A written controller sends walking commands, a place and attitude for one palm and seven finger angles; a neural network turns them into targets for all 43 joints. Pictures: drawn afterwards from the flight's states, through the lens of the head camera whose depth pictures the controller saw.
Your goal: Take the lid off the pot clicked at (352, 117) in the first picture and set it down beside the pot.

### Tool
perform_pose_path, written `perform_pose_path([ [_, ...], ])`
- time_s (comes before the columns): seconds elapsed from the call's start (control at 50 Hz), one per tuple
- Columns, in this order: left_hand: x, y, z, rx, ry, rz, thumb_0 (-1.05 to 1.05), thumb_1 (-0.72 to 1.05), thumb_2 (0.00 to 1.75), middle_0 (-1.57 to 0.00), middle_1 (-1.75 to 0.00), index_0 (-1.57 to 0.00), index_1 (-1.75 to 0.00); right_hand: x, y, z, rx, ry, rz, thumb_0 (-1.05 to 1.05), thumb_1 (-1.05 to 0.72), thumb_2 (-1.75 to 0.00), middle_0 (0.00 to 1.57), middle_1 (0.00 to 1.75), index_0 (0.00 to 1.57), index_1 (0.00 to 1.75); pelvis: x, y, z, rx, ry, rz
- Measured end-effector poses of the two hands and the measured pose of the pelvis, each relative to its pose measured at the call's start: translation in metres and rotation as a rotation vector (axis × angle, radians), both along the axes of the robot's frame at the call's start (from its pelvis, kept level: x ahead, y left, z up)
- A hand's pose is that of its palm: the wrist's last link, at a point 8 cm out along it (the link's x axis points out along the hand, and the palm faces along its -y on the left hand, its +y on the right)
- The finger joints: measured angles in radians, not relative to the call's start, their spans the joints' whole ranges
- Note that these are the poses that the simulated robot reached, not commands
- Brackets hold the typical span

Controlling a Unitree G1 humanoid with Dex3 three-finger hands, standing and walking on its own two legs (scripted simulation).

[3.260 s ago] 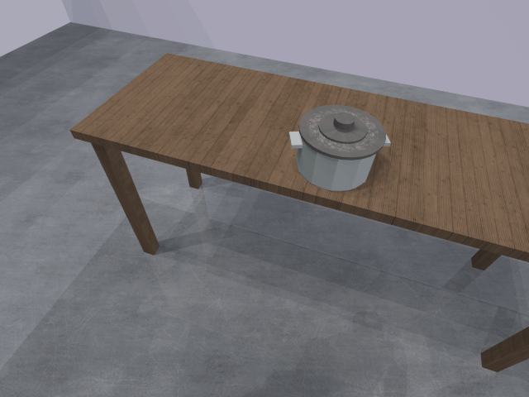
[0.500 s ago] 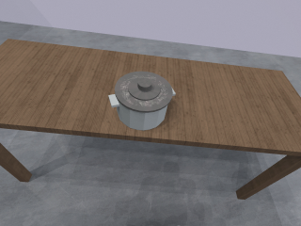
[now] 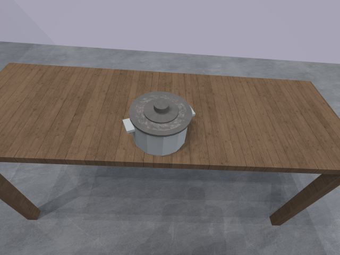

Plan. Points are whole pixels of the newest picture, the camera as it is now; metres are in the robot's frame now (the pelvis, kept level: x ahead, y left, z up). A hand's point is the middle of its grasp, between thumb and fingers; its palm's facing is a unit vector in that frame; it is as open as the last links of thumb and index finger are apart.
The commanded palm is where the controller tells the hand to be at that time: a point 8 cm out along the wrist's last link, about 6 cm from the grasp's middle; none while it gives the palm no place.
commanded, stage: come to a stop and stand still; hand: left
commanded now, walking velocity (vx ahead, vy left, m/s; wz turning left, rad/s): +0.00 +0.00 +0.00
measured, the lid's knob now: (161, 106) +0.54 +0.04 +0.04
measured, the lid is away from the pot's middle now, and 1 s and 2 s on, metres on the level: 0.00 0.00 0.00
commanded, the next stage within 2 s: look again from close up in 0.78 s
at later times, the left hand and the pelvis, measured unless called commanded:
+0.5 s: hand out of the picture -0.03 +0.09 -0.18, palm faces +0.07 -0.99 -0.14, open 7.4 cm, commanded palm none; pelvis +0.01 -0.05 +0.00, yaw +0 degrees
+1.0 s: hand out of the picture -0.03 +0.11 -0.18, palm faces +0.04 -0.98 -0.18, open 7.4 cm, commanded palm none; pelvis +0.00 -0.05 -0.01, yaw +1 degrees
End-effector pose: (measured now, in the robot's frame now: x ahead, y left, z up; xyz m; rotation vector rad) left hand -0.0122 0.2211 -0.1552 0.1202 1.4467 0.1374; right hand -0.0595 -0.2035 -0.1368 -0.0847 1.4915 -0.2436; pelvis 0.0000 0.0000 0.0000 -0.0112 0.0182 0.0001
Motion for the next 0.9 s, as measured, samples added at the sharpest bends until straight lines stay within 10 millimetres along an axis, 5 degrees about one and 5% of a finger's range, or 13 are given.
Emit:
perform_pose_path([
  [0.18, 0.012, -0.031, 0.004, 0.023, -0.050, -0.007, 0.02, 0.94, 0.90, -0.20, -0.30, -0.20, -0.30, 0.004, -0.009, -0.015, 0.070, 0.003, -0.010, 0.00, -0.90, -0.90, 0.20, 0.30, 0.20, 0.30, 0.007, -0.023, -0.003, 0.012, -0.021, -0.001],
  [0.52, -0.028, -0.082, 0.004, -0.024, 0.017, 0.054, 0.01, 0.91, 0.90, -0.20, -0.30, -0.20, -0.30, 0.049, -0.056, -0.015, 0.034, -0.065, 0.066, 0.01, -0.91, -0.90, 0.20, 0.30, 0.20, 0.30, 0.007, -0.051, -0.002, 0.017, -0.031, 0.007],
  [0.9, -0.028, -0.077, 0.005, 0.009, 0.003, 0.054, 0.01, 0.90, 0.90, -0.20, -0.30, -0.20, -0.30, 0.054, -0.066, -0.015, 0.029, -0.068, 0.094, 0.01, -0.92, -0.90, 0.20, 0.30, 0.20, 0.30, 0.006, -0.058, -0.003, 0.011, -0.030, 0.013],
])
